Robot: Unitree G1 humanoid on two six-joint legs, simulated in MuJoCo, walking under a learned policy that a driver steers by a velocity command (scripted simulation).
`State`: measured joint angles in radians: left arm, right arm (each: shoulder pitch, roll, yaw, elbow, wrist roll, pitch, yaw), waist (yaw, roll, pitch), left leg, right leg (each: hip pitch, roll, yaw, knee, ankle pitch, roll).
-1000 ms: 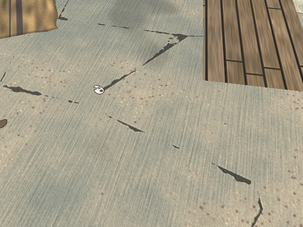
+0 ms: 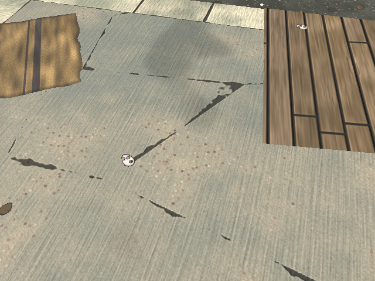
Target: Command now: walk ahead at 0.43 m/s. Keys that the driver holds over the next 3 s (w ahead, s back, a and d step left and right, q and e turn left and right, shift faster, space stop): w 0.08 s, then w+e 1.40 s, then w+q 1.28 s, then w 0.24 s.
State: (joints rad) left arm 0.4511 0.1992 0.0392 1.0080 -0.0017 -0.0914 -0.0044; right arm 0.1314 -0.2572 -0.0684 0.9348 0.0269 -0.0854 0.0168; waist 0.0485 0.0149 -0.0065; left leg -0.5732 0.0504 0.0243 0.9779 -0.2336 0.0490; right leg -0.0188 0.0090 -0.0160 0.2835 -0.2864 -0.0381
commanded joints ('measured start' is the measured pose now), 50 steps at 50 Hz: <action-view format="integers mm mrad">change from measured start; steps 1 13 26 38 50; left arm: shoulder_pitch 21 128 -207 -300 -189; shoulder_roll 140 -15 96 168 224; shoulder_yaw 21 -11 59 70 77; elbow -37 -63 -188 -321 -324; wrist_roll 4 -16 -23 -26 -11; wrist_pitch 1 4 49 51 4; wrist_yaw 15 16 16 -57 0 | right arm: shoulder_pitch -182 277 43 134 -15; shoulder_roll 10 -277 -117 -229 -111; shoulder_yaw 15 -64 -20 -48 -17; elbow -99 -19 14 2 -145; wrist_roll -7 -30 -45 -6 -43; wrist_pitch -8 -14 -40 33 -14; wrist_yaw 10 3 -27 -41 -22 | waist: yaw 15 -155 -36 4 -63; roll -103 265 24 71 -26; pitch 108 -410 67 -13 -25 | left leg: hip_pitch -148 1052 413 669 -68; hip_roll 8 378 217 241 64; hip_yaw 16 -684 3 223 -85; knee -204 -604 -891 -462 -4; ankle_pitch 144 -185 167 891 55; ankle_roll -23 255 137 53 -90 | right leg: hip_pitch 17 -582 -710 -419 -173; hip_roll -205 33 -172 7 -167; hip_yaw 138 72 137 -130 302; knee -149 898 721 352 -76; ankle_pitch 369 -253 252 79 387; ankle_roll -133 22 7 -103 -254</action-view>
